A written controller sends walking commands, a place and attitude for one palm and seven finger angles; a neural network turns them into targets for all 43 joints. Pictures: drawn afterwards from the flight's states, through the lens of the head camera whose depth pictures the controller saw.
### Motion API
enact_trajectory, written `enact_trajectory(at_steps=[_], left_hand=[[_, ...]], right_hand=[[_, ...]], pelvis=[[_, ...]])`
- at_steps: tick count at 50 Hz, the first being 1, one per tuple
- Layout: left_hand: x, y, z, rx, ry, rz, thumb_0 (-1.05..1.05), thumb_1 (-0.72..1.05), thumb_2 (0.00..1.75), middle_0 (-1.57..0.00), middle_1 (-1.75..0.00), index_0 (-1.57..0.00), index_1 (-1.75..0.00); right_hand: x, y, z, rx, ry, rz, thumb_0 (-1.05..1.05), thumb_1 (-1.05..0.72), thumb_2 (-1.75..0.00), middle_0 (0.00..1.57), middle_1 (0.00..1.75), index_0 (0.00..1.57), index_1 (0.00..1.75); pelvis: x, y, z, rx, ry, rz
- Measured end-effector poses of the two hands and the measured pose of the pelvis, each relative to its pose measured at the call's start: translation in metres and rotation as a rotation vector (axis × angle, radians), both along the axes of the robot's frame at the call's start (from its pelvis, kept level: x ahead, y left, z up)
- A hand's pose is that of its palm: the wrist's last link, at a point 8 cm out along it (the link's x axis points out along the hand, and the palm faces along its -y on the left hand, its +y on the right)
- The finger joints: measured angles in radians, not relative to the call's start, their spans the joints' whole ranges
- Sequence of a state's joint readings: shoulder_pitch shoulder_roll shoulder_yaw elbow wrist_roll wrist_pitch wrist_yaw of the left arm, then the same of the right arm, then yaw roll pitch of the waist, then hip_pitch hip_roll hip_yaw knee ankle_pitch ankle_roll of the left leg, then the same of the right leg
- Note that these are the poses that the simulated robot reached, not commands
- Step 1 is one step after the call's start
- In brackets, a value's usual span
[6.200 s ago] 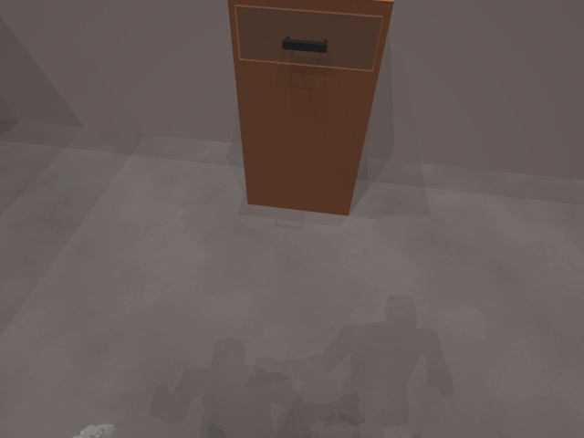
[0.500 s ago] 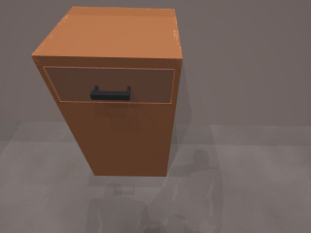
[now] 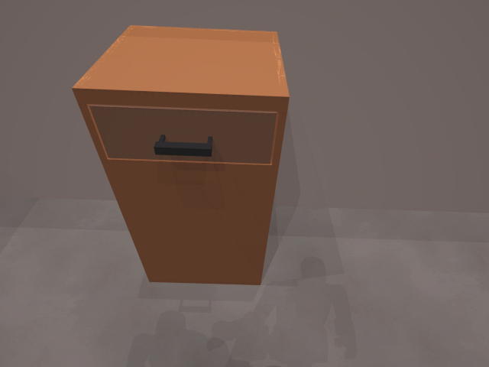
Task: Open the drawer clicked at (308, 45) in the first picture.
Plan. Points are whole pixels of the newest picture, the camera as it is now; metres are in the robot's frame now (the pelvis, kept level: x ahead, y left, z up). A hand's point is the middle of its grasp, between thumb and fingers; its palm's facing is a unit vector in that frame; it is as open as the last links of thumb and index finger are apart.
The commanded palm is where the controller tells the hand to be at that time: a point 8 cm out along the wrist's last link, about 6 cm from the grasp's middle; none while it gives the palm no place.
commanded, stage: look again from close up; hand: left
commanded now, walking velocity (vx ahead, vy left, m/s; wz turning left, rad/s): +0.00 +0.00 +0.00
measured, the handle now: (185, 144) +0.61 +0.19 +0.03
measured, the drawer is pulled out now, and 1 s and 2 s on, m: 0.00 0.00 0.00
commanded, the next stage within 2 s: shuffle to correct the standing spot in 0.04 s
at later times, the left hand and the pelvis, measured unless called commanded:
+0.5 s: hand out of the picture -0.04 +0.15 -0.18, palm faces +0.08 -0.98 -0.16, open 7.4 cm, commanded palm none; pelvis +0.02 -0.01 +0.00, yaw +0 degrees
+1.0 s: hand out of the picture +0.17 +0.16 -0.17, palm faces +0.06 -0.97 -0.25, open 7.3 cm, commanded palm none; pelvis +0.09 -0.03 -0.01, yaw +2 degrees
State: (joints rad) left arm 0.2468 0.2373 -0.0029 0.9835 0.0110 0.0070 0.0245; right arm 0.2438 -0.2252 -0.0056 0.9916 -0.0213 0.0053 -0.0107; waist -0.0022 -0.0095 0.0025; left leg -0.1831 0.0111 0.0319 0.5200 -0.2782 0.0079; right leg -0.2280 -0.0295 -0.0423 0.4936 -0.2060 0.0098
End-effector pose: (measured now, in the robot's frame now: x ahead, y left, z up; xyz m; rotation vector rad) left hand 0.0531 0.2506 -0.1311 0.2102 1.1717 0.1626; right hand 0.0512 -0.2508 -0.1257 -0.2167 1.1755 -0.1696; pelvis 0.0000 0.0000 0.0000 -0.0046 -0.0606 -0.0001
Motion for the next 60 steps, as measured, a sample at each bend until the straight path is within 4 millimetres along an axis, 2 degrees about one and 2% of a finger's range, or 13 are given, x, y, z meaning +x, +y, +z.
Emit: enact_trajectory(at_steps=[10,18,23,28,31,34,38,41,43,46,52,56,60], left_hand=[[-0.053,-0.008,-0.008,-0.03,0.133,0.032,0.0,0.91,0.9,-0.2,-0.29,-0.2,-0.3],[-0.093,-0.027,-0.013,-0.076,0.254,0.077,0.0,0.91,0.9,-0.19,-0.29,-0.2,-0.3],[-0.103,-0.042,-0.016,-0.098,0.301,0.108,0.0,0.91,0.9,-0.19,-0.29,-0.2,-0.3],[-0.1,-0.054,-0.022,-0.125,0.32,0.152,0.0,0.91,0.9,-0.19,-0.29,-0.2,-0.3],[-0.091,-0.056,-0.027,-0.148,0.339,0.149,0.0,0.91,0.9,-0.2,-0.29,-0.2,-0.3],[-0.067,-0.056,-0.026,-0.153,0.353,0.101,0.0,0.91,0.9,-0.2,-0.29,-0.2,-0.3],[-0.004,-0.054,-0.019,-0.137,0.268,0.043,0.01,0.91,0.9,-0.19,-0.29,-0.2,-0.3],[0.04,-0.044,-0.013,-0.069,0.201,0.02,0.03,0.95,0.9,-0.2,-0.29,-0.2,-0.3],[0.065,-0.038,-0.015,-0.027,0.133,0.029,0.04,0.95,0.9,-0.2,-0.29,-0.2,-0.3],[0.09,-0.038,-0.011,0.006,0.067,0.048,0.03,0.95,0.9,-0.19,-0.29,-0.2,-0.3],[0.107,-0.045,-0.011,-0.022,0.008,0.055,0.01,0.92,0.9,-0.19,-0.29,-0.2,-0.3],[0.102,-0.042,-0.022,-0.071,0.006,0.057,0.0,0.92,0.9,-0.2,-0.29,-0.2,-0.3],[0.09,-0.029,-0.021,-0.081,0.034,0.063,-0.01,0.93,0.9,-0.2,-0.29,-0.2,-0.3]], right_hand=[[-0.045,0.022,-0.009,0.052,0.122,-0.025,0.0,-0.91,-0.9,0.2,0.3,0.2,0.29],[-0.08,0.032,-0.016,0.08,0.241,-0.075,0.0,-0.91,-0.9,0.2,0.3,0.2,0.29],[-0.084,0.028,-0.021,0.085,0.278,-0.1,0.0,-0.91,-0.9,0.2,0.3,0.2,0.29],[-0.068,0.027,-0.023,0.073,0.284,-0.096,0.0,-0.91,-0.9,0.2,0.3,0.19,0.29],[-0.05,0.031,-0.022,0.064,0.251,-0.102,0.0,-0.91,-0.9,0.2,0.3,0.19,0.29],[-0.038,0.037,-0.02,0.066,0.206,-0.13,0.0,-0.91,-0.9,0.2,0.3,0.19,0.29],[-0.04,0.042,-0.016,0.089,0.235,-0.157,0.0,-0.91,-0.9,0.2,0.3,0.19,0.29],[-0.045,0.039,-0.018,0.111,0.303,-0.172,0.0,-0.91,-0.9,0.2,0.3,0.2,0.29],[-0.046,0.033,-0.026,0.124,0.351,-0.176,0.0,-0.9,-0.9,0.2,0.3,0.2,0.3],[-0.039,0.022,-0.033,0.124,0.4,-0.169,0.0,-0.9,-0.9,0.2,0.3,0.2,0.3],[0.006,0.006,-0.029,0.075,0.315,-0.118,0.0,-0.91,-0.9,0.2,0.3,0.19,0.29],[0.034,0.006,-0.024,0.033,0.192,-0.089,0.0,-0.91,-0.9,0.2,0.3,0.19,0.29],[0.048,0.016,-0.011,0.02,0.109,-0.068,0.0,-0.91,-0.9,0.2,0.3,0.19,0.29]], pelvis=[[-0.009,0.005,0.003,0.002,0.009,0.002],[0.001,0.002,0.002,-0.003,0.016,-0.002],[0.014,-0.004,-0.002,-0.001,0.018,-0.002],[0.031,-0.004,-0.007,-0.023,0.032,0.011],[0.043,0.0,-0.009,-0.012,0.034,0.0],[0.057,0.001,-0.007,-0.003,0.036,-0.028],[0.072,-0.007,0.0,-0.006,0.04,-0.031],[0.084,-0.018,-0.001,-0.007,0.036,-0.027],[0.094,-0.027,-0.009,0.013,0.03,-0.013],[0.1,-0.031,-0.012,-0.012,0.022,0.018],[0.089,-0.024,-0.008,-0.009,0.017,0.045],[0.077,-0.012,-0.013,-0.01,0.011,0.032],[0.072,-0.002,-0.006,-0.008,0.018,0.015]])
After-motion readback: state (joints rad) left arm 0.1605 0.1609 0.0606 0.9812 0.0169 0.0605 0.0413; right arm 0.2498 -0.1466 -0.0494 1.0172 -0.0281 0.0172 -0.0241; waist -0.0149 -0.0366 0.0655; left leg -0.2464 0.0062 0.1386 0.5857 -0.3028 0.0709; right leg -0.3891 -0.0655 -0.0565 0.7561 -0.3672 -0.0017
